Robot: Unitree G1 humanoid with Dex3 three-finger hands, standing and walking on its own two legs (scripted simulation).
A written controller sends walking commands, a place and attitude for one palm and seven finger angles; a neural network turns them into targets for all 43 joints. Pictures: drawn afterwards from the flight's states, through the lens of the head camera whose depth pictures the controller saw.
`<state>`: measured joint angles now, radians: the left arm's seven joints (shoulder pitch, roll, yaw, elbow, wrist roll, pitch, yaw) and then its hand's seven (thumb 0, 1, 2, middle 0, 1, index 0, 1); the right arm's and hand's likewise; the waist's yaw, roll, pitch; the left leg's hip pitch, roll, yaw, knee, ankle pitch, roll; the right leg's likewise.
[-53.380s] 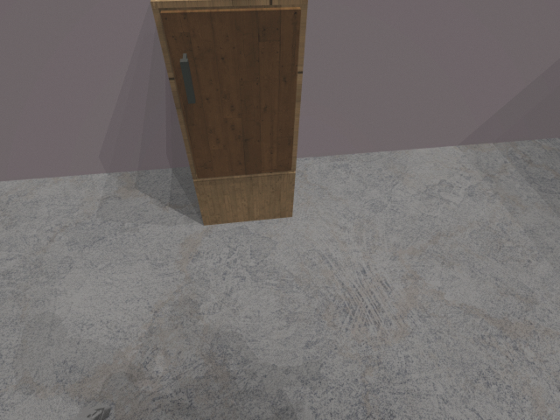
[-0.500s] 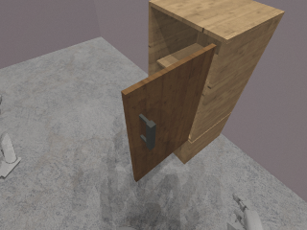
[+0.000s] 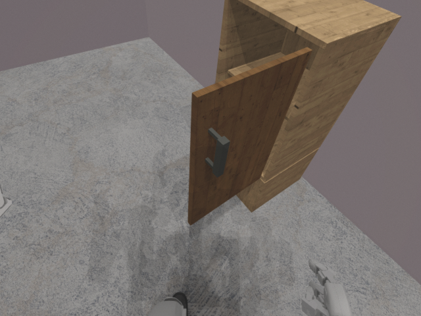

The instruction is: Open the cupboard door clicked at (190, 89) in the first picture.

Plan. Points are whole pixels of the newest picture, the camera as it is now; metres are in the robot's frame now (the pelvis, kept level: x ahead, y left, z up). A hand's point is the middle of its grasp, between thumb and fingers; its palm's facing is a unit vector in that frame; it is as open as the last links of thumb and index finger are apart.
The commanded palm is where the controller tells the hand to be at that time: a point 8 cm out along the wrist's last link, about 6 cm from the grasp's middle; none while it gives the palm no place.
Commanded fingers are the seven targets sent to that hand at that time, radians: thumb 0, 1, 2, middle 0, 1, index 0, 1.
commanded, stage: stop stepping back and stand still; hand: left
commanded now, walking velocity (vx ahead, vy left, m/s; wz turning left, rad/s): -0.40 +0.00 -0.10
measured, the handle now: (215, 152) +0.49 +0.03 -0.01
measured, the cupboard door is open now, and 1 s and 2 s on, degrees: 92 92 92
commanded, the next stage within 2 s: let the arm hang, fingers relaxed in 0.98 s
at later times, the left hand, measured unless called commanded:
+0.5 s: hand (14, 295) +0.11 +0.22 +0.18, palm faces +0.26 -0.80 -0.53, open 7.4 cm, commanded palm +0.08 +0.27 +0.19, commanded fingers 0.00 0.90 0.90 -0.20 -0.30 -0.20 -0.30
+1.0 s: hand out of the picture +0.11 +0.25 +0.18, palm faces +0.35 -0.81 -0.48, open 7.4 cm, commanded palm +0.06 +0.29 +0.19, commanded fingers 0.00 0.90 0.90 -0.20 -0.30 -0.20 -0.30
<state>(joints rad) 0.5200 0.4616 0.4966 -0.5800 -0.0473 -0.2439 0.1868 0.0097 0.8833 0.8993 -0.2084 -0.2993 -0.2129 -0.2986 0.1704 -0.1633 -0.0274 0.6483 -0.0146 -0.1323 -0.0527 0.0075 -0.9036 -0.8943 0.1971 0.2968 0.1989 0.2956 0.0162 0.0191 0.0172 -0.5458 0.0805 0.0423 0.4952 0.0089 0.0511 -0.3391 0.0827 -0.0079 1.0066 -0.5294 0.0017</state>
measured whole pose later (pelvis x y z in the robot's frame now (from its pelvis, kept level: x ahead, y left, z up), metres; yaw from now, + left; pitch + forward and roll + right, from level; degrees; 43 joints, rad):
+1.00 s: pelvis -0.12 +0.01 +0.01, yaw -7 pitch +0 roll +0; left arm 0.54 0.40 0.42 -0.47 -0.04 -0.20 0.15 0.01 0.89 0.90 -0.21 -0.30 -0.21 -0.30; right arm 0.19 -0.15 0.04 0.62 -0.01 -0.15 -0.06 0.01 -0.90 -0.89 0.20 0.30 0.20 0.30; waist 0.02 0.01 0.01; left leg -0.26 0.07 0.07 0.52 -0.26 -0.03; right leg -0.24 0.03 -0.03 0.52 -0.27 -0.03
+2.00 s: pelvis -0.13 +0.03 +0.02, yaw -5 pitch -1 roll +0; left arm 0.25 0.13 0.02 1.14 0.02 0.00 0.03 0.01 0.92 0.90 -0.20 -0.30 -0.20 -0.30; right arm 0.29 -0.11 -0.01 1.13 -0.03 0.01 -0.03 0.00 -0.91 -0.89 0.20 0.30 0.20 0.30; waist -0.01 0.01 0.04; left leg -0.22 0.02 0.05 0.42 -0.18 0.00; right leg -0.21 -0.02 -0.05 0.45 -0.22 -0.01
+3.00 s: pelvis -0.10 +0.02 +0.02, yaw -5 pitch -1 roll +0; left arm 0.20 0.18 0.02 1.15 0.01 -0.02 0.02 0.00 0.90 0.90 -0.20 -0.30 -0.20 -0.30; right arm 0.20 -0.19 0.00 1.15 -0.03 0.00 -0.03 0.00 -0.91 -0.89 0.19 0.30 0.20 0.30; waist 0.00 0.01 0.06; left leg -0.15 0.02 0.04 0.35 -0.19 -0.01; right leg -0.13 -0.01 -0.06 0.37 -0.22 -0.01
